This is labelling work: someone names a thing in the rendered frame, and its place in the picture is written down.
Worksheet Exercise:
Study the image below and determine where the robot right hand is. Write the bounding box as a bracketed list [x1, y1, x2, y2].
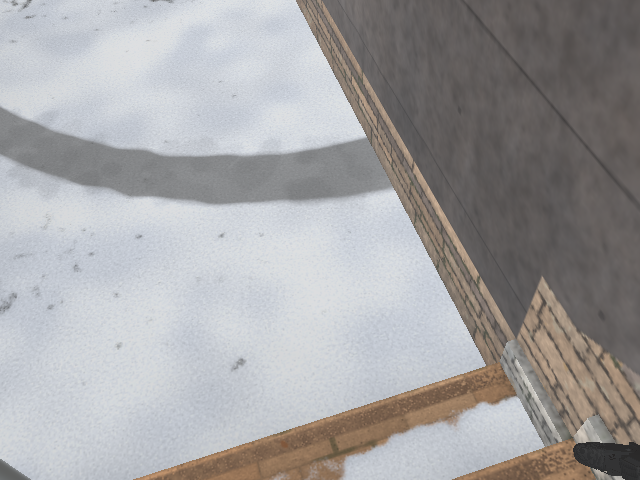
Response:
[573, 442, 640, 480]

